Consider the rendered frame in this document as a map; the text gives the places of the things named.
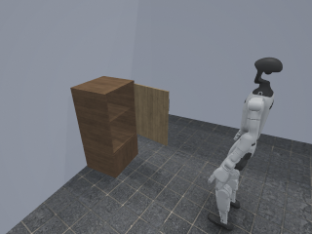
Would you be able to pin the robot right shin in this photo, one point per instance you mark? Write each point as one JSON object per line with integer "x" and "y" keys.
{"x": 233, "y": 183}

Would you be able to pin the left robot hand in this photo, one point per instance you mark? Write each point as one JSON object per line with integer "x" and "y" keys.
{"x": 221, "y": 175}

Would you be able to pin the robot left upper arm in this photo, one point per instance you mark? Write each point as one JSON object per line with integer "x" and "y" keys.
{"x": 255, "y": 108}

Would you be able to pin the right robot hand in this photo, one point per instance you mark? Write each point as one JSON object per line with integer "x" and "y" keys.
{"x": 237, "y": 135}

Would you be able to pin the robot right thigh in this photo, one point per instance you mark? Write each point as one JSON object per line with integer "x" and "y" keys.
{"x": 237, "y": 173}

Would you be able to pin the cupboard door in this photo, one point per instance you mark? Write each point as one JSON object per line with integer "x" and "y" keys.
{"x": 152, "y": 113}

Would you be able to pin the robot left forearm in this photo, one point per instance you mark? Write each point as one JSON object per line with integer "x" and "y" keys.
{"x": 243, "y": 147}

